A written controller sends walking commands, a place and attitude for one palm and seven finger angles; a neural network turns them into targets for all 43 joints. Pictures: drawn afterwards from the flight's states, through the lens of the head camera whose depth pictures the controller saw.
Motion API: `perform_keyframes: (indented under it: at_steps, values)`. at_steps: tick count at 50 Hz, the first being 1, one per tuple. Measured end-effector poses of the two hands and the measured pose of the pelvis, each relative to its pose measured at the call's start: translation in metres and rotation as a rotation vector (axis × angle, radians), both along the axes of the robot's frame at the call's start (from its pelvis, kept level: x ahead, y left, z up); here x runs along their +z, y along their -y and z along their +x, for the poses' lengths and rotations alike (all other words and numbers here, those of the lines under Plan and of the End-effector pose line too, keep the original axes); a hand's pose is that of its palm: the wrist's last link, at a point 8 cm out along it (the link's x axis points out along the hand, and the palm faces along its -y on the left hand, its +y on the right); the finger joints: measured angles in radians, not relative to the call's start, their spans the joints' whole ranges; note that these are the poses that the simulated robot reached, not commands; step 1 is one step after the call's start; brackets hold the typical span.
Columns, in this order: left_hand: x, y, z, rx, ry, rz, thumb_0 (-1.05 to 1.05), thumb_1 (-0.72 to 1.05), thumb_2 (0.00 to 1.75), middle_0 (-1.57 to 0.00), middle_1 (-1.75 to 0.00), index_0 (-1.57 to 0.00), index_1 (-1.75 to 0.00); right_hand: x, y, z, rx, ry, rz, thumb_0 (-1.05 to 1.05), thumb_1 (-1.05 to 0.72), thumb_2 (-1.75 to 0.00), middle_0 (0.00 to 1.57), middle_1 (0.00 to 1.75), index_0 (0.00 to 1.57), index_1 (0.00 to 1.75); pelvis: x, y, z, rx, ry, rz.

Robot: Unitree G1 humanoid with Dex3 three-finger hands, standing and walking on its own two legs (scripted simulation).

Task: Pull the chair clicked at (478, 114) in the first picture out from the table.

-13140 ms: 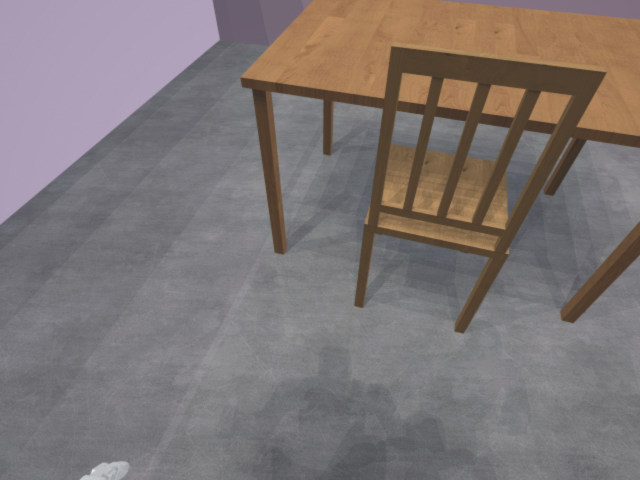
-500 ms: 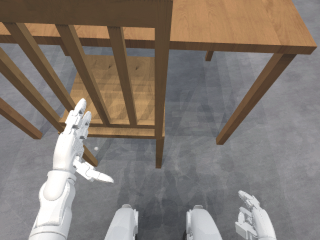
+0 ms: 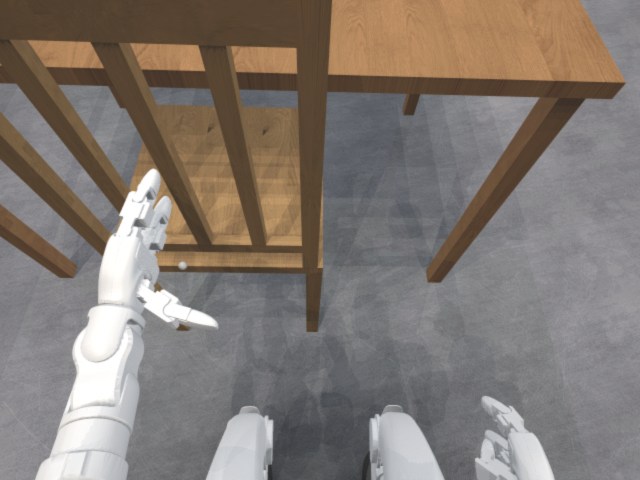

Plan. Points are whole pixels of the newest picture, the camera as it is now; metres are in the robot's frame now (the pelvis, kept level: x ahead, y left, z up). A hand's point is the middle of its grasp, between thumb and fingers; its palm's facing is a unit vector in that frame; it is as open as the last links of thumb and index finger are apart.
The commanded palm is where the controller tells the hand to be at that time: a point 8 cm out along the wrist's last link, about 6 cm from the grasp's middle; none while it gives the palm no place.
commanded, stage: push the fingers through the gap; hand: left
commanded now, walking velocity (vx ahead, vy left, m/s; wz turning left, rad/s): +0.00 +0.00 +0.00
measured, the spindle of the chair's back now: (172, 170) +0.48 +0.20 +0.06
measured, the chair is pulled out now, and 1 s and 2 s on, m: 0.00 0.00 0.00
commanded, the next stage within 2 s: hook a spindle and tug to test in 1.20 s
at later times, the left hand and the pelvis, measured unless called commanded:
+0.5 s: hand (186, 232) +0.41 +0.18 +0.02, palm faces -0.02 -1.00 -0.04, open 16.9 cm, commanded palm +0.39 +0.22 +0.03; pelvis +0.00 +0.01 +0.00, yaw -1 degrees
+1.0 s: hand (196, 207) +0.45 +0.17 +0.02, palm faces -0.01 -1.00 -0.05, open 16.9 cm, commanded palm +0.42 +0.22 +0.03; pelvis +0.00 +0.01 +0.00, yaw -1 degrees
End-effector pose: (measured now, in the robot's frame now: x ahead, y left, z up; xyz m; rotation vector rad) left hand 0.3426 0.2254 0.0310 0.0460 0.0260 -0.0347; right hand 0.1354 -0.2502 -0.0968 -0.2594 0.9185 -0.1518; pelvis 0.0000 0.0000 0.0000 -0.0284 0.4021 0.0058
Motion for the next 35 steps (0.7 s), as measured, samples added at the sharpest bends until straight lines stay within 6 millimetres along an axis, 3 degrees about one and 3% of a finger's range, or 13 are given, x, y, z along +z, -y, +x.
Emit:
perform_keyframes:
  at_steps: [23,35]
  values:
    - [-0.004,-0.005,0.042,0.018,0.003,-0.005,-0.01,-0.50,0.30,-0.06,-0.08,-0.06,-0.08,-0.005,0.002,-0.035,-0.045,-0.116,-0.012,0.01,-0.91,-0.90,0.20,0.30,0.20,0.30,0.000,-0.005,-0.002,-0.008,-0.018,-0.003]
    - [-0.006,0.002,0.075,0.019,0.002,-0.004,-0.01,-0.50,0.30,-0.06,-0.08,-0.07,-0.08,-0.011,0.001,-0.053,-0.065,-0.187,-0.013,0.01,-0.91,-0.90,0.20,0.30,0.20,0.30,-0.002,-0.007,-0.003,-0.013,-0.039,-0.004]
